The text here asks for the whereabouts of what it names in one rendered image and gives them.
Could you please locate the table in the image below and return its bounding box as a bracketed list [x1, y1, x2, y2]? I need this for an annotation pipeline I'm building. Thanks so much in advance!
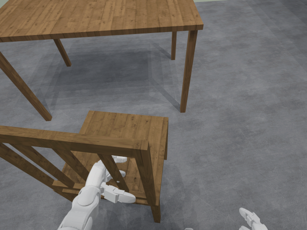
[0, 0, 204, 121]

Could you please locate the robot right hand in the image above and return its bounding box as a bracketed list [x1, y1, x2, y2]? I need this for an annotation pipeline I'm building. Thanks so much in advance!
[239, 208, 268, 230]

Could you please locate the robot left hand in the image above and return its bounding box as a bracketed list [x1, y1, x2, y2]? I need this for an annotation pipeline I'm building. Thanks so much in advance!
[85, 155, 136, 203]

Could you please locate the robot left forearm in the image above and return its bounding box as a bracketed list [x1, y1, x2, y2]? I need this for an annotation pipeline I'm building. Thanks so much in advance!
[57, 185, 101, 230]

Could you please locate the chair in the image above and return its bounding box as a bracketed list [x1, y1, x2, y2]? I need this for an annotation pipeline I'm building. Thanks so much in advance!
[0, 110, 168, 223]

